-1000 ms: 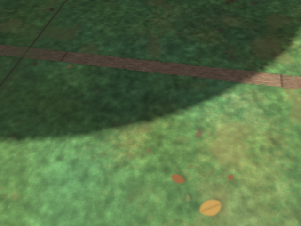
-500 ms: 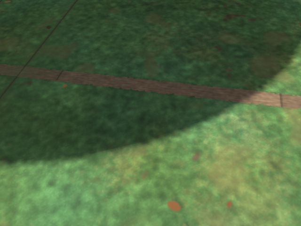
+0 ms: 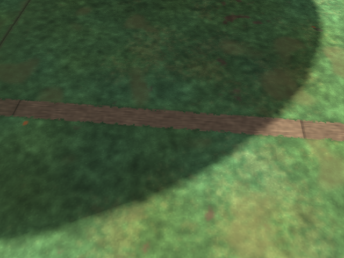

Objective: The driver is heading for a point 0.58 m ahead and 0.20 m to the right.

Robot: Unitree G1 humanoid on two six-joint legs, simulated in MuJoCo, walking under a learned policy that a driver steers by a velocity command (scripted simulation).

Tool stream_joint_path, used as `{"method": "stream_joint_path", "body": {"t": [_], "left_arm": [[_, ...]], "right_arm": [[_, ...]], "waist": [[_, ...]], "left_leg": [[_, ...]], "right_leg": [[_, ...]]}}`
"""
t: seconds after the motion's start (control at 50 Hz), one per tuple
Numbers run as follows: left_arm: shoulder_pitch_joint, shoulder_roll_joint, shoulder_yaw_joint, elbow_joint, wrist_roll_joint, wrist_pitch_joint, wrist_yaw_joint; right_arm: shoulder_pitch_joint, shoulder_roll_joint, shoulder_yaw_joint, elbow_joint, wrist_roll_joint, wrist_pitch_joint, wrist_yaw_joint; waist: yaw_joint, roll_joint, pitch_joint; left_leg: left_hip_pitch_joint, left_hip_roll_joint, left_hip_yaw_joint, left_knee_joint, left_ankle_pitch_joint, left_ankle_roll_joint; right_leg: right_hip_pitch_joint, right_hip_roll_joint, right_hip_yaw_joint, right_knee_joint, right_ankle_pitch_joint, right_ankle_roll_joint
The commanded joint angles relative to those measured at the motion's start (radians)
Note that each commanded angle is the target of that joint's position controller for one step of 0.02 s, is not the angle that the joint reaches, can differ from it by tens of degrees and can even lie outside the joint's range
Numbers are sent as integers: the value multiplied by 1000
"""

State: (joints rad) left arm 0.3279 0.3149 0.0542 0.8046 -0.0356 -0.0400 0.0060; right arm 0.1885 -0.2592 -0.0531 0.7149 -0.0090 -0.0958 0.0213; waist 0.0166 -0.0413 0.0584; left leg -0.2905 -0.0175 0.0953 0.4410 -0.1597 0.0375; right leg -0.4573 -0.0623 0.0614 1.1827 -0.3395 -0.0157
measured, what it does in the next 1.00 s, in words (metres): walks ahead, turning right: right foot, then left foot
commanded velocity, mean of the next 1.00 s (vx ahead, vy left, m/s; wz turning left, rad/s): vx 0.42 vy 0.00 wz -0.48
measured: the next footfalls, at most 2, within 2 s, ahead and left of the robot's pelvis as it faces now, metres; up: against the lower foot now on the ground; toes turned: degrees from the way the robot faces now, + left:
right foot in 0.36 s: +0.35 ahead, -0.17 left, +0.00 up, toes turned -16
left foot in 0.84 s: +0.69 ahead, -0.10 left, +0.00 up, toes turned -29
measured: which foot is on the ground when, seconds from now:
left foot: down 0.00-0.36, up 0.38-0.82, down 0.84-1.00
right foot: up 0.00-0.34, down 0.36-0.86, up 0.88-1.00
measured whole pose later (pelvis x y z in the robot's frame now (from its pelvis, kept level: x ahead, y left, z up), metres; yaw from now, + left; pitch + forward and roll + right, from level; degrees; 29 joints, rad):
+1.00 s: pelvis +0.52 -0.12 -0.01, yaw -29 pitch +1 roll +1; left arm 0.27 0.30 0.05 0.72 -0.01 0.02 0.03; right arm 0.09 -0.24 -0.03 0.74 -0.02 -0.07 0.03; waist 0.02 -0.03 0.06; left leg -0.41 -0.04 0.02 0.49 -0.10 0.04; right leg -0.37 0.05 0.13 1.12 -0.54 0.05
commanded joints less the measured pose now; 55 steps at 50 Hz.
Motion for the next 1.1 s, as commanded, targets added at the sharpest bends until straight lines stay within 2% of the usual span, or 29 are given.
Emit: {"method": "stream_joint_path", "body": {"t": [0.02, 0.08, 0.16, 0.22, 0.28, 0.32, 0.36, 0.38, 0.4, 0.42, 0.44, 0.46, 0.48, 0.5, 0.56, 0.6, 0.68, 0.76, 0.8, 0.84, 0.86, 0.88, 0.9, 0.92, 0.94, 0.96, 1.0, 1.04, 1.1], "left_arm": [[48, 38, 20, -62, 2, 18, 3], [-23, 37, 21, -98, 12, 25, 5], [-145, 17, 9, -137, 13, 6, -25], [-250, 9, 1, -185, 13, 4, -46], [-299, 27, 6, -230, 14, 6, -60], [-257, 59, 24, -243, 17, 13, -62], [4, 144, 77, -185, 12, 22, -49], [158, 240, 112, -151, 6, 34, -28], [98, 331, 116, -173, 3, 19, -28], [109, 232, 87, -205, 10, -2, -39], [79, 180, 71, -192, 19, -17, -43], [23, 157, 63, -195, 16, -24, -42], [-40, 128, 54, -206, 20, -24, -38], [-75, 107, 46, -224, 32, -25, -33], [-74, 120, 47, -218, 28, -31, -18], [-44, 140, 53, -202, 24, -30, -3], [5, 150, 56, -174, 17, -18, 11], [57, 133, 53, -130, 17, -1, 22], [46, 121, 50, -124, 23, 7, 28], [-3, 99, 43, -136, 24, 11, 28], [-1, 58, 27, -160, 38, 9, 26], [179, 3, 8, -134, 34, 8, 23], [257, 74, 15, -108, 23, 9, 17], [160, 138, 33, -107, 10, 24, 20], [59, 144, 35, -126, 13, 39, 28], [9, 133, 35, -138, 25, 56, 33], [14, 73, 23, -137, 30, 79, 35], [26, 25, 8, -122, 37, 75, 39], [20, 31, 7, -103, 38, 73, 36]], "right_arm": [[-18, -92, -31, -25, -1, -34, -2], [-6, -123, -43, 6, -5, -40, -8], [21, -162, -51, 28, 0, -25, -21], [77, -195, -61, 52, 13, -6, -24], [102, -219, -71, 69, 32, 19, -24], [88, -249, -79, 66, 41, 34, -27], [63, -242, -73, 56, 50, 48, -31], [91, -182, -48, 36, 19, 41, -33], [167, -51, -7, -22, -11, 13, -23], [51, -150, -20, -29, 27, -20, -12], [-25, -186, -30, -56, 57, -36, -7], [-30, -170, -24, -51, 42, -45, -14], [-24, -172, -29, -40, 15, -45, -21], [-3, -177, -33, -35, 9, -35, -20], [2, -146, -28, -30, -6, -6, -18], [-66, -125, -19, -51, -8, 2, -20], [-210, -95, -3, -83, 2, -6, -8], [-246, -117, -11, -95, -2, -25, 12], [-209, -136, -20, -86, -6, -32, 17], [-88, -155, -32, -53, -21, -42, 12], [-2, -202, -39, -50, -40, -48, 8], [56, -237, -44, -37, -51, -34, 4], [101, -186, -37, -16, -9, -17, 13], [51, -149, -26, -33, 8, -4, 14], [-15, -115, -11, -41, 1, 7, 12], [-73, -82, 6, -42, -4, 15, 12], [-131, -84, 9, -25, -14, 28, 10], [-135, -106, 1, -10, -17, 35, 5], [-117, -129, -4, 13, -2, 46, -4]], "waist": [[10, 136, -44], [5, 102, -3], [-40, 74, 20], [-83, 58, 49], [-87, 70, 54], [-43, 105, -4], [108, 96, -156], [154, -37, -251], [20, -257, -344], [103, -107, -407], [101, -62, -264], [56, 15, -186], [16, 33, -139], [-15, 8, -131], [-33, 14, -108], [-15, 11, -74], [41, -33, -45], [60, -55, -52], [39, -77, -71], [-33, -76, -128], [-62, -3, -254], [-13, 252, -400], [-18, 279, -495], [-45, 175, -384], [-43, 111, -288], [-25, 96, -203], [22, 163, -129], [21, 196, -143], [13, 174, -207]], "left_leg": [[84, 280, -220, -314, 40, 158], [100, 281, -122, -341, 115, 167], [158, 256, 8, -338, 176, 144], [249, 287, 46, -324, 185, 136], [362, 316, 72, -258, 281, 113], [399, 314, 103, -122, 603, 90], [302, 258, 155, 250, 771, 41], [38, 207, 157, 574, 410, -12], [-377, -10, 9, 887, -439, -69], [-476, 7, -188, 965, -433, -50], [-544, 46, -181, 934, -330, -27], [-506, 92, -179, 849, -243, -16], [-440, 121, -180, 763, -189, -23], [-374, 139, -189, 727, -150, -28], [-330, 128, -162, 618, -92, -76], [-352, 109, -152, 489, 10, -105], [-273, 49, -144, 194, 234, -115], [-210, 12, -141, 66, 298, -76], [-183, 9, -150, 40, 244, -41], [-18, 10, -115, -44, 344, 4], [217, 141, -218, 23, 663, 55], [562, 398, -517, 81, 964, 254], [607, 462, -702, 41, 742, 311], [497, 410, -631, -5, 524, 272], [375, 355, -536, -39, 391, 225], [239, 317, -472, -76, 321, 207], [51, 226, -351, -139, 246, 163], [13, 196, -278, -138, 352, 172], [40, 220, -276, -126, 275, 183]], "right_leg": [[-121, -88, 49, 11, 73, 14], [-205, -93, 66, -94, 192, 30], [-195, -76, 1, -346, 380, 22], [-217, -67, -45, -464, 377, 3], [-233, -45, -84, -527, 273, -34], [-125, 19, -142, -538, 164, -73], [244, 122, -184, -609, 185, -138], [555, -3, 42, -627, 211, -201], [813, -225, 635, -772, -28, -384], [835, -270, 760, -897, -104, -381], [741, -248, 620, -909, -25, -335], [603, -204, 498, -898, 91, -303], [481, -164, 403, -901, 207, -280], [407, -140, 356, -921, 286, -275], [304, -106, 270, -956, 438, -286], [272, -78, 224, -964, 449, -271], [231, -26, 188, -947, 317, -210], [309, -51, 214, -833, 458, -167], [377, -71, 252, -752, 534, -145], [386, -19, 233, -603, 655, -99], [297, 42, 204, -412, 495, -56], [15, 179, 145, -62, -185, 27], [-76, 166, 176, 81, -378, 50], [-114, 126, 182, 143, -315, 69], [-121, 93, 140, 116, -256, 80], [-100, 65, 121, 46, -218, 87], [38, 26, 62, -174, -177, 90], [140, 37, 9, -341, -166, 95], [252, 33, -5, -524, 28, 80]]}}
